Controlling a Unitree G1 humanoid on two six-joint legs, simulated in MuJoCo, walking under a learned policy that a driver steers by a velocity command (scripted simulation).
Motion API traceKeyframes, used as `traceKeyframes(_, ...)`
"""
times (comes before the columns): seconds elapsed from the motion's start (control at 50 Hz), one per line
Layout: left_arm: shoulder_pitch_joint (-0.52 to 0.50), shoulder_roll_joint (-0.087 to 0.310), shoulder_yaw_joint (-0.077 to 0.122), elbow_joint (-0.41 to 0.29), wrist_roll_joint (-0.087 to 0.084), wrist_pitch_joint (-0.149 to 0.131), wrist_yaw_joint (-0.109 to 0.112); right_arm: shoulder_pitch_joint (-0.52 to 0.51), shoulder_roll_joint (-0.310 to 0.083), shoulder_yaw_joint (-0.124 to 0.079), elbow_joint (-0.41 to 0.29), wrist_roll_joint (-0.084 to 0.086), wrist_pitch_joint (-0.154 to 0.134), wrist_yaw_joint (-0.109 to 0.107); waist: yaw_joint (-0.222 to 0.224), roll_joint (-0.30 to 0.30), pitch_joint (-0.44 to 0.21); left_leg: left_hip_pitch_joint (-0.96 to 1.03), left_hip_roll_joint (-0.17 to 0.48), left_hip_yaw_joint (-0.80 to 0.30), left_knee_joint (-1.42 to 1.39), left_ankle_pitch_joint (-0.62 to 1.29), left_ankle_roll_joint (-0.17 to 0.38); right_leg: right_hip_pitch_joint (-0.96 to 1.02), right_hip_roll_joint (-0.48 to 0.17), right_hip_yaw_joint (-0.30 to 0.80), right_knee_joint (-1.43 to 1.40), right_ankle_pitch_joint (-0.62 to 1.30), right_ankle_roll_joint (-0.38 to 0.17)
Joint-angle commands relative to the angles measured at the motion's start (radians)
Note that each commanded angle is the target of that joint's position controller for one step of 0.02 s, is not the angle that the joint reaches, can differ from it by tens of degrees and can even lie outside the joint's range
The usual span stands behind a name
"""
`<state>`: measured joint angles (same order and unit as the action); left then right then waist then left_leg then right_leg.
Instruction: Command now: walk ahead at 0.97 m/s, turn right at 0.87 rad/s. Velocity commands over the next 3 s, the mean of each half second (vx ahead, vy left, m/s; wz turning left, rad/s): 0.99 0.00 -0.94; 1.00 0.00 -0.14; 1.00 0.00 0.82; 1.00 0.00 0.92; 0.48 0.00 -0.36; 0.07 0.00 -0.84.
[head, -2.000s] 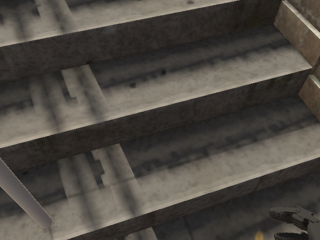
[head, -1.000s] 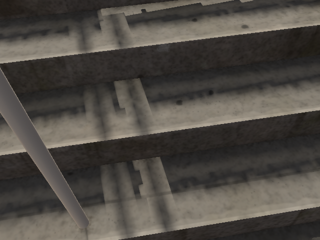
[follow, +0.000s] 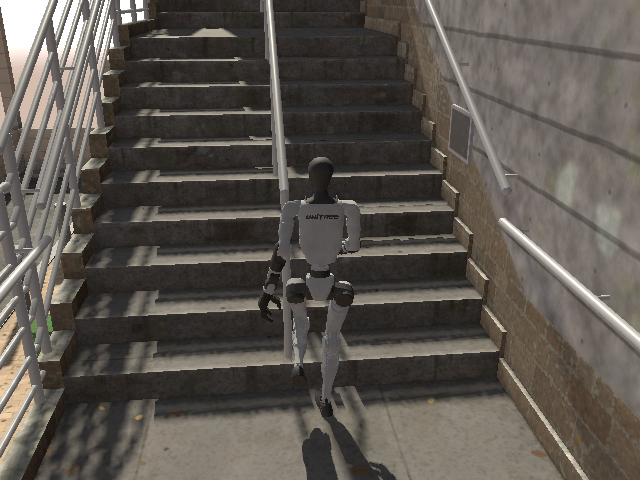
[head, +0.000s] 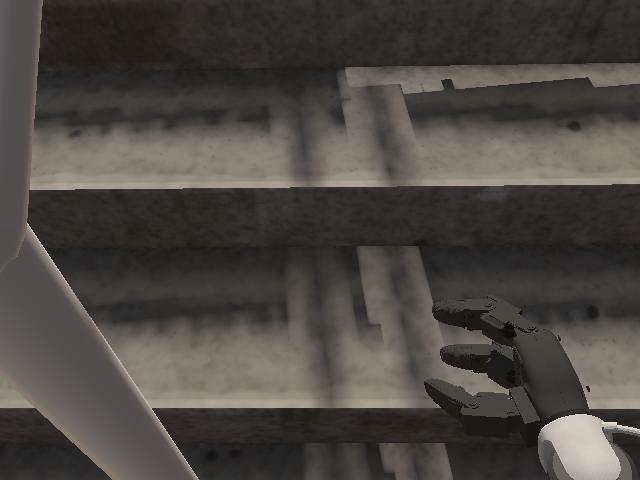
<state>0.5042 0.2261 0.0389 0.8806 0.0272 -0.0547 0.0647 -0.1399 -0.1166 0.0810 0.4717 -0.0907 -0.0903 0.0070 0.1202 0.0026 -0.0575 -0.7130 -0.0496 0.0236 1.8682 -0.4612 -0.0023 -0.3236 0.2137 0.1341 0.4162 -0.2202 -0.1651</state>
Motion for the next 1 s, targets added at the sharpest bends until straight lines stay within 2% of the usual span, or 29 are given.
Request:
traceKeyframes(0.02, 0.269, 0.215, 0.078, -0.007, 0.002, 0.004, 0.064, -0.145, -0.122, -0.044, -0.107, 0.037, 0.002, 0.008, 0.055, -0.007, -0.281, -0.63, -0.038, -0.026, 0.006, -0.075, -0.025, 1.044, -0.326, 0.485, 0.083, 1.171, -0.155)
traceKeyframes(0.1, -0.19, 0.076, 0.058, -0.165, -0.032, 0.006, 0.041, -0.161, 0.055, 0.024, -0.149, 0.023, 0.051, 0.054, -0.126, 0.001, -0.155, 0.186, -0.054, 0.036, -0.684, -0.024, 0.008, 0.155, -0.178, 0.209, -0.103, 1.181, -0.036)
traceKeyframes(0.14, -0.08, 0.095, 0.075, -0.123, -0.04, 0.003, 0.014, -0.114, -0.043, -0.03, -0.136, 0.06, 0.067, -0.009, -0.095, -0.14, -0.146, 0.439, -0.054, -0.049, -1.124, 0.044, 0.015, 0.161, -0.186, 0.296, -0.054, 1.465, 0.0)
traceKeyframes(0.16, -0.118, 0.171, 0.103, -0.133, -0.051, 0.0, 0.001, 0.079, -0.121, -0.07, -0.094, 0.067, 0.067, -0.039, -0.2, -0.137, -0.252, 0.613, 0.01, -0.262, -1.356, 0.021, 0.071, 0.189, -0.184, 0.331, 0.158, 1.438, 0.041)
traceKeyframes(0.18, -0.25, 0.224, 0.135, -0.187, -0.064, 0.002, -0.015, 0.279, -0.173, -0.107, -0.036, 0.072, 0.049, -0.049, -0.329, 0.067, -0.339, 0.881, 0.095, -0.337, -1.622, 0.252, 0.09, 0.127, -0.122, 0.259, 0.485, 0.972, 0.139)
traceKeyframes(0.2, -0.306, 0.12, 0.125, -0.234, -0.039, 0.019, -0.03, 0.31, -0.187, -0.126, 0.078, 0.081, 0.039, -0.055, -0.268, 0.315, -0.098, 0.964, 0.194, -0.167, -1.921, 0.861, 0.046, -0.128, 0.03, 0.101, 0.855, -0.066, 0.16)
traceKeyframes(0.22, -0.304, 0.113, 0.132, -0.305, -0.075, 0.02, -0.015, 0.157, -0.179, -0.12, 0.092, 0.035, 0.04, -0.07, -0.088, 0.285, 0.132, 1.032, 0.286, -0.099, -1.73, 1.779, -0.052, -0.635, 0.108, 0.034, 1.521, -0.441, 0.142)
traceKeyframes(0.24, -0.057, 0.04, 0.102, -0.326, -0.035, 0.028, -0.016, 0.129, -0.133, -0.102, 0.115, 0.02, 0.042, -0.067, 0.114, 0.248, -0.105, 1.264, 0.455, -0.111, -1.255, 2.208, -0.037, -0.804, -0.049, 0.02, 1.509, -0.577, 0.078)
traceKeyframes(0.3, -0.263, 0.085, 0.082, -0.332, -0.005, 0.067, 0.008, 0.1, -0.081, -0.122, 0.149, -0.005, 0.02, -0.038, 0.009, -0.01, -0.053, 1.024, 0.326, 0.045, -1.432, 1.604, -0.006, -0.812, -0.085, -0.144, 1.519, -0.408, 0.089)
traceKeyframes(0.38, -0.387, 0.044, 0.048, -0.392, 0.017, 0.076, -0.024, 0.175, -0.257, -0.169, 0.249, 0.041, -0.019, -0.022, 0.043, 0.127, 0.047, 0.784, 0.257, 0.206, -1.568, 1.688, -0.038, -0.667, -0.144, -0.225, 1.318, -0.388, 0.039)
traceKeyframes(0.4, -0.283, 0.034, 0.017, -0.406, -0.013, 0.068, -0.026, -0.037, -0.252, -0.168, 0.186, 0.044, 0.004, -0.014, 0.161, 0.188, 0.096, 0.586, 0.214, 0.276, -1.598, 1.618, -0.032, -0.484, -0.156, -0.194, 1.038, -0.368, 0.03)
traceKeyframes(0.44, -0.045, 0.204, 0.074, -0.289, -0.084, 0.046, -0.04, -0.12, -0.305, -0.197, 0.08, 0.035, 0.065, 0.005, 0.211, 0.295, -0.079, 0.759, 0.143, 0.265, -1.439, 2.198, -0.053, -0.206, -0.088, -0.281, 0.779, -0.24, 0.02)
traceKeyframes(0.48, 0.173, 0.356, 0.135, -0.253, -0.06, 0.031, -0.022, -0.121, -0.361, -0.229, 0.014, 0.06, 0.097, 0.013, 0.281, 0.318, -0.131, 0.892, -0.026, 0.383, -0.853, 2.384, -0.237, -0.031, -0.055, -0.38, 0.337, -0.131, -0.102)
traceKeyframes(0.52, 0.087, 0.224, 0.09, -0.143, -0.02, 0.018, 0.007, -0.251, -0.136, -0.152, -0.101, 0.115, 0.046, 0.013, 0.257, -0.542, -0.021, 0.152, -0.137, 0.143, 0.087, -0.152, -0.114, 0.294, -0.139, -0.076, -0.009, 0.676, -0.192)
traceKeyframes(0.54, 0.164, 0.157, 0.066, -0.097, 0.021, -0.023, 0.038, -0.424, -0.069, -0.103, -0.295, 0.057, 0.007, -0.005, 0.202, -0.504, 0.085, -0.287, -0.083, -0.099, 0.336, -0.615, -0.068, 0.367, -0.177, 0.116, 0.179, 0.876, -0.171)
traceKeyframes(0.56, 0.249, 0.025, 0.031, -0.064, 0.002, -0.032, 0.08, -0.588, 0.013, -0.046, -0.408, 0.018, -0.001, -0.016, 0.199, -0.25, 0.053, -0.426, -0.004, -0.333, 0.308, -0.764, 0.007, 0.284, -0.247, 0.345, 0.293, 0.741, -0.071)
traceKeyframes(0.6, -0.162, 0.146, 0.035, -0.239, 0.052, -0.038, 0.094, -0.215, -0.001, -0.043, -0.29, 0.029, 0.023, -0.014, -0.127, 0.368, -0.023, -0.183, 0.085, -0.509, -0.035, -0.701, 0.13, -0.159, -0.257, 0.442, 0.345, 0.388, 0.016)
traceKeyframes(0.62, -0.363, 0.189, 0.033, -0.289, 0.037, -0.042, 0.068, -0.094, -0.056, -0.048, -0.253, 0.043, 0.039, -0.028, -0.257, 0.482, 0.036, 0.096, 0.054, -0.328, -0.402, -0.553, 0.085, -0.464, -0.172, 0.275, 0.292, 0.375, 0.064)
traceKeyframes(0.64, -0.399, 0.258, 0.034, -0.275, 0.032, -0.068, 0.033, 0.345, -0.101, -0.074, -0.08, 0.053, 0.072, -0.039, -0.438, 0.423, -0.077, 0.602, -0.105, 0.206, -0.739, -0.024, -0.04, -0.572, -0.082, 0.092, 0.139, 0.346, 0.058)
traceKeyframes(0.66, -0.264, 0.211, 0.035, -0.198, -0.031, -0.103, -0.012, 0.35, -0.139, -0.1, -0.009, 0.073, 0.094, -0.061, -0.319, 0.286, -0.086, 0.822, -0.037, 0.233, -0.836, 0.172, -0.067, -0.642, -0.082, 0.083, 0.092, 0.383, 0.033)
traceKeyframes(0.72, -0.46, 0.126, 0.039, -0.104, -0.001, -0.12, -0.101, 0.628, -0.164, -0.142, 0.124, 0.093, 0.073, -0.061, -0.475, 0.115, -0.191, 1.008, 0.153, -0.201, -1.097, 0.178, 0.151, -0.645, 0.029, 0.026, 1.074, -0.137, 0.049)
traceKeyframes(0.74, -0.58, 0.026, 0.026, -0.17, 0.028, -0.13, -0.107, 0.625, -0.165, -0.138, 0.174, 0.097, 0.052, -0.039, -0.421, 0.076, -0.109, 0.889, 0.173, -0.304, -1.141, 0.165, 0.167, -0.707, 0.027, 0.059, 1.256, -0.124, 0.036)
traceKeyframes(0.76, -0.403, 0.043, 0.037, -0.244, 0.032, -0.112, -0.119, 0.225, -0.206, -0.148, 0.078, 0.081, 0.037, -0.041, -0.157, 0.282, -0.031, 0.613, 0.315, -0.651, -1.424, -0.165, 0.279, -0.719, -0.032, 0.105, 1.133, -0.067, 0.067)
traceKeyframes(0.82, -0.259, 0.019, 0.046, -0.203, 0.05, -0.015, -0.117, -0.045, -0.02, -0.108, 0.042, 0.103, -0.002, -0.026, 0.001, 0.187, 0.088, 0.2, 0.329, -0.625, -1.496, -0.335, 0.3, -0.612, -0.21, 0.066, 1.073, -0.125, 0.133)
traceKeyframes(0.88, -0.049, -0.024, 0.016, -0.201, 0.025, -0.007, -0.102, -0.034, -0.185, -0.17, 0.132, 0.069, -0.007, -0.032, 0.104, 0.138, 0.028, 0.014, 0.242, -0.395, -1.527, -0.344, 0.235, -0.35, -0.292, -0.039, 0.817, -0.059, 0.148)
traceKeyframes(0.92, 0.108, -0.021, 0.005, -0.187, -0.048, -0.008, -0.103, 0.02, -0.305, -0.21, 0.162, 0.07, 0.017, -0.05, 0.158, 0.075, -0.042, -0.092, 0.129, -0.212, -1.539, -0.376, 0.203, 0.113, -0.264, -0.219, 0.407, -0.129, 0.149)
traceKeyframes(0.94, 0.186, -0.043, 0.002, -0.163, -0.078, 0.003, -0.094, 0.028, -0.282, -0.212, 0.157, 0.056, 0.034, -0.06, 0.19, 0.011, -0.009, -0.091, 0.109, -0.184, -1.434, -0.39, 0.183, 0.204, -0.253, -0.272, 0.287, -0.043, 0.151)
traceKeyframes(0.98, 0.387, -0.024, 0.009, -0.084, -0.002, -0.007, -0.09, 0.001, -0.115, -0.163, 0.123, 0.037, 0.042, -0.026, 0.221, -0.318, -0.051, -0.111, -0.052, -0.042, -0.735, -0.14, 0.125, 0.287, -0.211, -0.181, 0.365, -0.255, 0.168)
traceKeyframes(1.0, 0.226, -0.018, -0.001, -0.146, 0.024, -0.008, -0.085, 0.118, 0.028, -0.125, 0.087, 0.053, 0.038, -0.023, 0.07, -0.486, -0.02, -0.201, -0.1, -0.135, -0.406, 0.015, 0.107, 0.172, -0.401, 0.29, 0.091, -0.557, 0.202)
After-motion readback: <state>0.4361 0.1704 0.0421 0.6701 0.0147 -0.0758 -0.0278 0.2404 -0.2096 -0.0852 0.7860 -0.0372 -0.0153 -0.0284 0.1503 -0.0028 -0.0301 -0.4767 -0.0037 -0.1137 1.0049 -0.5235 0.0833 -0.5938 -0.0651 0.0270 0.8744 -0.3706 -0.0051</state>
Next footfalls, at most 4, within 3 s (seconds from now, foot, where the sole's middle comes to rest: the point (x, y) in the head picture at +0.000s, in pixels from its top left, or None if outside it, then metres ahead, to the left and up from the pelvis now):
0.22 left None -0.03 0.11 -0.77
0.40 right None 0.10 -0.12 -0.63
0.72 left None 0.31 -0.02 -0.61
0.98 right None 0.24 -0.35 -0.61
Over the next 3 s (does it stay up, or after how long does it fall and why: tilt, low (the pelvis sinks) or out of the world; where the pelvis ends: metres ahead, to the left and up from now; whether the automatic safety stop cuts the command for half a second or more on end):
stays up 1.20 -0.11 0.66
